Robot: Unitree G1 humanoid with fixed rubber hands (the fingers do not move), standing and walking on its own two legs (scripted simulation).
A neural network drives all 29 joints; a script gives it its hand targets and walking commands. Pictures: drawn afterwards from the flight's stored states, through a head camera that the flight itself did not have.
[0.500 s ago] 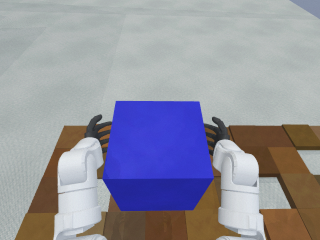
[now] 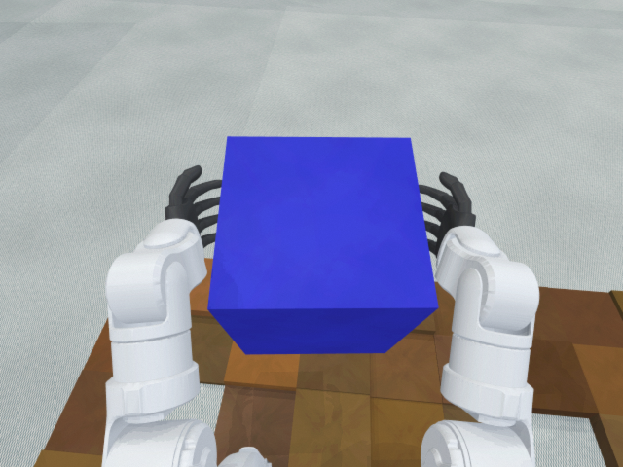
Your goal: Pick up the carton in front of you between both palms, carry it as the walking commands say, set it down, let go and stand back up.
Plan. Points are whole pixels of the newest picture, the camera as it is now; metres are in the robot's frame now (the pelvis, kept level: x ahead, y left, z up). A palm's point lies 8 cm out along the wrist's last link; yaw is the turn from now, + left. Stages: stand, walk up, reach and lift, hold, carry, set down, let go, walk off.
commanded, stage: carry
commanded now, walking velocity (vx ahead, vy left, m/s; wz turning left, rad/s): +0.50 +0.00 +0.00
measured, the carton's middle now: (317, 260) +0.36 +0.01 +0.07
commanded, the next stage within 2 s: none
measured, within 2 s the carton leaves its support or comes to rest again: neither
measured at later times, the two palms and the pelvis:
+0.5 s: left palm (241, 124) +0.64 +0.15 +0.09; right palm (413, 133) +0.62 -0.15 +0.10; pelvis +0.31 +0.02 -0.01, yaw -1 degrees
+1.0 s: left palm (261, 44) +0.98 +0.16 +0.09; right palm (389, 50) +0.98 -0.14 +0.08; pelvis +0.66 +0.01 -0.03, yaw -2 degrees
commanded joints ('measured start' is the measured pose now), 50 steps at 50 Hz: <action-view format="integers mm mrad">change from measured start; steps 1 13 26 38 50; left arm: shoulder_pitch -525 -578 -402 -508 -385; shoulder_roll -638 -854 -768 -818 -752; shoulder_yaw -555 -555 -616 -685 -615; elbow -60 34 -54 -87 42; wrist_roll -187 -118 -87 -211 -138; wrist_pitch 24 4 -74 -115 -80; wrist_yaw -38 -64 -69 -98 -79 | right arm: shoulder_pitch -521 -659 -475 -435 -356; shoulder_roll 628 848 797 794 725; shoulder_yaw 553 629 691 628 589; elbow -3 8 -1 23 88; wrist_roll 147 219 199 110 92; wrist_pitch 28 -20 -91 -110 -83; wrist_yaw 7 82 86 46 42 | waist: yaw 25 -110 -77 -22 -74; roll -157 93 139 -85 -128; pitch -268 -376 -329 -324 -360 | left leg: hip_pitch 65 713 649 -147 417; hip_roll -50 223 97 17 -118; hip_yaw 72 -319 -5 -38 148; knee -124 -333 -119 362 -227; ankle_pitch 118 266 643 -151 145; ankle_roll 13 169 78 1 66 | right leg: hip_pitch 235 -507 -139 203 183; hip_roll -199 -73 34 -271 -139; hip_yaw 137 124 -49 338 38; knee -60 621 -36 -117 274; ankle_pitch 504 -18 373 327 840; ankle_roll -100 41 -8 -206 -19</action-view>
